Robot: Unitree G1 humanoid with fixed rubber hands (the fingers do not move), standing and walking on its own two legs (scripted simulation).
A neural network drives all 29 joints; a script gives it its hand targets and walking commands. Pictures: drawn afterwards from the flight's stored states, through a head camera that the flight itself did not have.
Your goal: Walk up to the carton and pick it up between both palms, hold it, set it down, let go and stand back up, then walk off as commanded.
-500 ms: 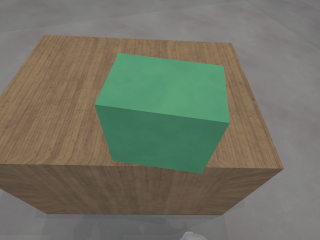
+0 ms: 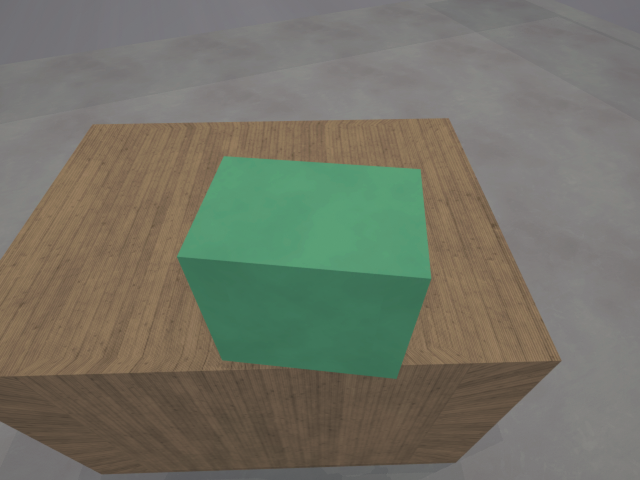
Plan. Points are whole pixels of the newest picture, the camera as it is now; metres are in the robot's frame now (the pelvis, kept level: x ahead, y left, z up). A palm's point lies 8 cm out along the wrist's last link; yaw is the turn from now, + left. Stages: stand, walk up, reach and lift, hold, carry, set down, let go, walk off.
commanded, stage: walk up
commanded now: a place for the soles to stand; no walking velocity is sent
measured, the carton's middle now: (313, 272) +0.41 +0.02 +0.02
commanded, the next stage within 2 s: stand in 0.54 s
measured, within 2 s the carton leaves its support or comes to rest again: neither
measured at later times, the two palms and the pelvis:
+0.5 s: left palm out of the picture +0.11 +0.28 -0.12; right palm out of the picture +0.06 -0.29 -0.13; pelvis +0.01 +0.00 +0.00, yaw +0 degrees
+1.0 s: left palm out of the picture +0.16 +0.26 -0.13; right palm out of the picture +0.15 -0.28 -0.12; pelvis -0.01 -0.01 -0.02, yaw +0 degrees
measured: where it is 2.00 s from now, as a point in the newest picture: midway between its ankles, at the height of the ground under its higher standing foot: outside the picture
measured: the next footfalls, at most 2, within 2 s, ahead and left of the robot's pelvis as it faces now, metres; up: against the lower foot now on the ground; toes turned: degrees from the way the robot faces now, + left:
none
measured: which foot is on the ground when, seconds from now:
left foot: down 0.00-1.00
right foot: down 0.00-1.00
